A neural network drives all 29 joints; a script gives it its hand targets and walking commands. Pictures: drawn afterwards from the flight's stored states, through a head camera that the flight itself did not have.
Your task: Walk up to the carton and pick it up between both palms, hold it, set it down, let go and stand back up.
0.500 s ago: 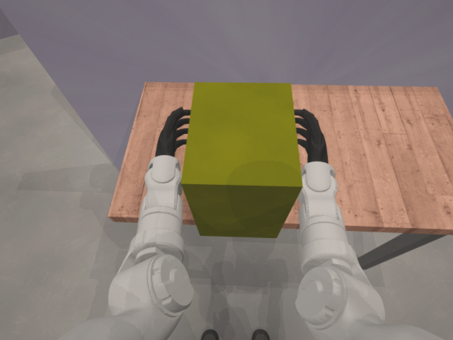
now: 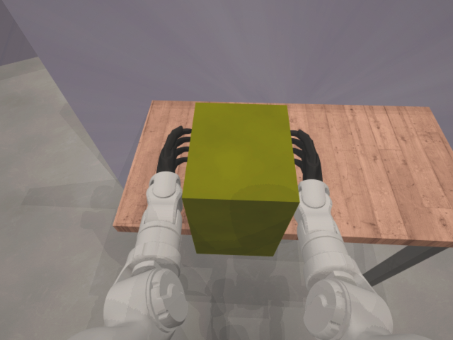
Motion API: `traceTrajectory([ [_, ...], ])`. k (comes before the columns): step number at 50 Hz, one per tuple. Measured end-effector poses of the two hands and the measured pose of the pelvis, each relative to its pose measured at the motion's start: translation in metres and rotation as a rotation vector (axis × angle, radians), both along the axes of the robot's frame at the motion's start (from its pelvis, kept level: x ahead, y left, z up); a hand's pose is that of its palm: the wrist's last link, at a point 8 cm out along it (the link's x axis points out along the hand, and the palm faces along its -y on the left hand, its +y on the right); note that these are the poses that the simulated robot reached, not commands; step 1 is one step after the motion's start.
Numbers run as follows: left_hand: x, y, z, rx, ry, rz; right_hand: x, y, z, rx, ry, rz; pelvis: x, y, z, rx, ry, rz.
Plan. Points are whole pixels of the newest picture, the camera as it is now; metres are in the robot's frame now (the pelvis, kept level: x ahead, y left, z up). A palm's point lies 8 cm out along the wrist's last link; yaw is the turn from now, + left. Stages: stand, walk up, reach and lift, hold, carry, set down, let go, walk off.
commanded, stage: reach and lift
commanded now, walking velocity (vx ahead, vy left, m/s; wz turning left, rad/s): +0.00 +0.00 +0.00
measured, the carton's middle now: (237, 186) +0.39 -0.01 -0.01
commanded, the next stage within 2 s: none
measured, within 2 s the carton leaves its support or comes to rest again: leaves its support in 0.02 s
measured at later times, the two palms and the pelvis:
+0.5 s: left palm (158, 170) +0.37 +0.12 +0.10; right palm (316, 174) +0.35 -0.14 +0.09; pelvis -0.03 +0.00 +0.00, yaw +0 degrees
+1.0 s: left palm (154, 159) +0.36 +0.12 +0.14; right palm (325, 171) +0.33 -0.14 +0.12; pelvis -0.02 +0.00 +0.00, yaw +1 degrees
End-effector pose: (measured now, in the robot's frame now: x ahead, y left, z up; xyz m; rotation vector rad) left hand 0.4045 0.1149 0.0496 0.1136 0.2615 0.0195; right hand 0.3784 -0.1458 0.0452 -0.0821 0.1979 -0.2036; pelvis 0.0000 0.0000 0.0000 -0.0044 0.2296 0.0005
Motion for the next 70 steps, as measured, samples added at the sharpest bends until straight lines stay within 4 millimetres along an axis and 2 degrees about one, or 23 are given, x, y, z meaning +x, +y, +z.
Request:
traceTrajectory([
  [15,-0.025,0.002,0.039,-0.031,-0.044,0.009,-0.026,0.002,0.038,0.026,-0.041,-0.009,-0.02,0.001,0.001,-0.002,-0.14,0.006],
  [22,-0.033,0.005,0.045,-0.04,-0.035,0.018,-0.032,0.005,0.045,0.03,-0.028,0.001,-0.028,-0.001,0.0,-0.002,-0.172,0.006],
  [27,-0.036,0.007,0.048,-0.033,-0.043,0.023,-0.033,0.007,0.047,0.034,-0.034,0.005,-0.028,-0.002,0.0,-0.003,-0.176,0.012],
  [35,-0.032,0.003,0.065,-0.018,-0.073,0.007,-0.035,0.003,0.054,0.054,-0.057,-0.012,-0.023,-0.002,0.0,-0.003,-0.199,0.012],
  [44,-0.038,-0.001,0.08,-0.009,-0.081,-0.008,-0.043,0.0,0.063,0.092,-0.067,-0.025,-0.021,-0.001,0.0,-0.004,-0.27,0.012],
  [53,-0.048,0.005,0.093,0.001,-0.07,0.0,-0.047,0.006,0.081,0.102,-0.08,-0.006,-0.022,0.001,0.0,-0.004,-0.317,0.011],
  [63,-0.05,0.013,0.117,0.011,-0.089,0.01,-0.046,0.014,0.103,0.122,-0.103,0.003,-0.024,0.007,0.0,-0.008,-0.336,0.005],
  [70,-0.051,0.015,0.13,0.025,-0.085,0.012,-0.046,0.016,0.11,0.134,-0.099,0.004,-0.025,0.012,0.0,-0.011,-0.348,-0.001],
])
